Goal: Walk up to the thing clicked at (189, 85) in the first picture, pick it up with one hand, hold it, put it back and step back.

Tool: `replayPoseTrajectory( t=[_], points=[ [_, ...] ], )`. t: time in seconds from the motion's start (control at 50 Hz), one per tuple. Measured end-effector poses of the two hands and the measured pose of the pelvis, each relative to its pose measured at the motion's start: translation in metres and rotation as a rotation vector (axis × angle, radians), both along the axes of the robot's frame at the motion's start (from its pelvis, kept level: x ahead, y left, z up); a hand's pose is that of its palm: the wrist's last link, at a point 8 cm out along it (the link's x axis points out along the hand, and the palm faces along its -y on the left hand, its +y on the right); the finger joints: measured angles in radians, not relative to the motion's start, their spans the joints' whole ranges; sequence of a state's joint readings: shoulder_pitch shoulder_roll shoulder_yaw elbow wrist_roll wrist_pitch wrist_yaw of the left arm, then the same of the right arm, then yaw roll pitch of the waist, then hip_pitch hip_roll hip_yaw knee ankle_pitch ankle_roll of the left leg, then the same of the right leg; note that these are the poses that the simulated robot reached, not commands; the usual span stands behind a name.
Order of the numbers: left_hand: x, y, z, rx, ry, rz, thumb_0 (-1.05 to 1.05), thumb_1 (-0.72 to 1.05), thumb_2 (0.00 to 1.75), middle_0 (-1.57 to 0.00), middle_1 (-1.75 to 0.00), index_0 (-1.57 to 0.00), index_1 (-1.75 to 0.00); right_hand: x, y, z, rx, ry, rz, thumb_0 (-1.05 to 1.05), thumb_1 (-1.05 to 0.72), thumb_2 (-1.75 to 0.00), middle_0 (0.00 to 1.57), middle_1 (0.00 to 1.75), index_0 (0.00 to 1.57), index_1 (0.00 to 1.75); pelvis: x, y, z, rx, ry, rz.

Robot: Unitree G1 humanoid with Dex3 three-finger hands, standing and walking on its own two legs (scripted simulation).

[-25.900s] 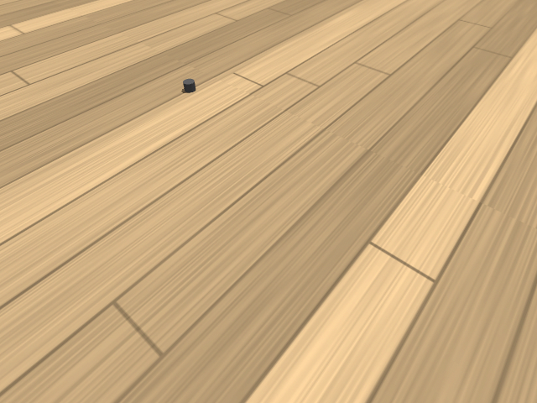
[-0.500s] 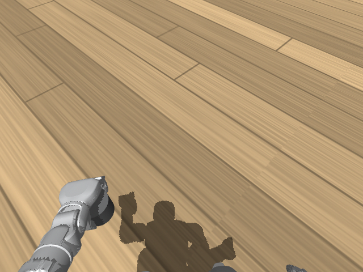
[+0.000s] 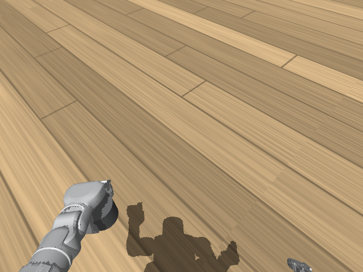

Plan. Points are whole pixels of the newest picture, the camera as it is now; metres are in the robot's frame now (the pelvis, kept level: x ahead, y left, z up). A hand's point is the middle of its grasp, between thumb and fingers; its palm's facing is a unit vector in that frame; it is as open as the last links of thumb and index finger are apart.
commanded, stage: hold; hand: left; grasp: from above
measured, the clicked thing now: (100, 210) +0.31 +0.22 -0.09
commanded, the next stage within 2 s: crouch in 1.54 s
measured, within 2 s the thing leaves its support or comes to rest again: neither
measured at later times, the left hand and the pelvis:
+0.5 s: hand (89, 218) +0.27 +0.22 -0.04, palm faces -0.46 -0.06 -0.88, open 10.7 cm; pelvis -0.01 -0.01 +0.01, yaw +0 degrees
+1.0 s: hand (88, 221) +0.26 +0.21 -0.02, palm faces -0.45 -0.06 -0.89, open 10.7 cm; pelvis -0.02 -0.01 +0.01, yaw +0 degrees
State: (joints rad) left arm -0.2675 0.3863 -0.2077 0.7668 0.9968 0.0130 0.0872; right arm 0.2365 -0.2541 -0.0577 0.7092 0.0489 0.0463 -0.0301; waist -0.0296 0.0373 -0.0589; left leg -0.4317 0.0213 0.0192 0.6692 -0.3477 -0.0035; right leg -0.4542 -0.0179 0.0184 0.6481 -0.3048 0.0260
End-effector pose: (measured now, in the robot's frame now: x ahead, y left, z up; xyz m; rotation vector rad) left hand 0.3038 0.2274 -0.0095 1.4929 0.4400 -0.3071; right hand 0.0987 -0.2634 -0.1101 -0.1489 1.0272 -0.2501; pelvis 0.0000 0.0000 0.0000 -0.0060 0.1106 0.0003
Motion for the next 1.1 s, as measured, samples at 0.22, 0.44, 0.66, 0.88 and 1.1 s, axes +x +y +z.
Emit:
replayPoseTrajectory(
  t=[0.22, 0.44, 0.66, 0.88, 1.1],
  points=[
    [-0.008, -0.003, 0.013, -0.003, 0.003, -0.014, -0.02, -0.10, 0.72, -0.69, -0.83, -0.52, -0.80, 0.004, 0.000, 0.006, 0.008, -0.026, 0.009, 0.01, -0.91, -0.90, 0.20, 0.30, 0.20, 0.30, -0.004, -0.002, 0.005, 0.003, -0.032, -0.004],
    [-0.020, -0.006, 0.022, -0.008, 0.005, -0.022, -0.02, -0.10, 0.72, -0.68, -0.83, -0.52, -0.80, 0.004, 0.000, 0.010, 0.015, -0.051, 0.021, 0.01, -0.91, -0.90, 0.20, 0.30, 0.20, 0.30, -0.011, -0.005, 0.008, 0.007, -0.060, -0.006],
    [-0.030, -0.009, 0.031, -0.009, -0.008, -0.026, -0.02, -0.08, 0.70, -0.67, -0.83, -0.51, -0.80, 0.006, 0.000, 0.013, 0.019, -0.080, 0.031, 0.01, -0.91, -0.90, 0.20, 0.30, 0.20, 0.30, -0.019, -0.007, 0.010, 0.010, -0.082, -0.006],
    [-0.037, -0.012, 0.039, -0.020, -0.005, -0.042, -0.01, -0.07, 0.68, -0.67, -0.84, -0.51, -0.80, 0.014, 0.002, 0.018, 0.021, -0.110, 0.043, 0.01, -0.91, -0.91, 0.20, 0.30, 0.20, 0.30, -0.022, -0.009, 0.012, 0.012, -0.096, -0.007],
    [-0.036, -0.012, 0.046, -0.018, -0.015, -0.041, -0.01, -0.07, 0.68, -0.66, -0.84, -0.51, -0.80, 0.024, 0.006, 0.020, 0.031, -0.130, 0.051, 0.01, -0.91, -0.91, 0.20, 0.30, 0.20, 0.30, -0.021, -0.009, 0.014, 0.012, -0.105, -0.008]
  ],
)
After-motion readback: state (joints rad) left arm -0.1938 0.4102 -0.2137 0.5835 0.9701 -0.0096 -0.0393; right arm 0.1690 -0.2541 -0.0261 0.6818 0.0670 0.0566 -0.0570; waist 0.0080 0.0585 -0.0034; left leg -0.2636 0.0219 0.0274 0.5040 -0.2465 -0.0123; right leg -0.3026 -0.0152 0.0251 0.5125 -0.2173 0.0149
